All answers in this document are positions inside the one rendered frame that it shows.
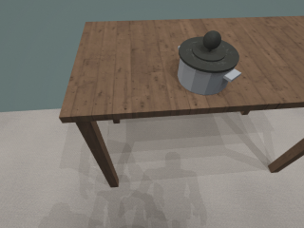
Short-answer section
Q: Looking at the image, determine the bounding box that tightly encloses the lid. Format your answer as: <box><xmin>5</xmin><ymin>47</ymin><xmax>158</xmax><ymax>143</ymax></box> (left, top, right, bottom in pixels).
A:
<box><xmin>179</xmin><ymin>36</ymin><xmax>239</xmax><ymax>73</ymax></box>

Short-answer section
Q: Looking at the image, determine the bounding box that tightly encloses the knob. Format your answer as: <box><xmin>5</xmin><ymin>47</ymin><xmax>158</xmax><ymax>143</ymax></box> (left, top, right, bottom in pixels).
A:
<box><xmin>202</xmin><ymin>30</ymin><xmax>221</xmax><ymax>49</ymax></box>

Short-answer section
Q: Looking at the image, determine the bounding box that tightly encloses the pot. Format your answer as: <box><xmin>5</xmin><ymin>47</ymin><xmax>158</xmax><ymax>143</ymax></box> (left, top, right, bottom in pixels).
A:
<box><xmin>178</xmin><ymin>46</ymin><xmax>241</xmax><ymax>95</ymax></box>

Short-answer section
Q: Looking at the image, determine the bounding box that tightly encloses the table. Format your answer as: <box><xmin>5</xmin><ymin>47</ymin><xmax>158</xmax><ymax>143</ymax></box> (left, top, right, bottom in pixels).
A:
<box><xmin>59</xmin><ymin>15</ymin><xmax>304</xmax><ymax>188</ymax></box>

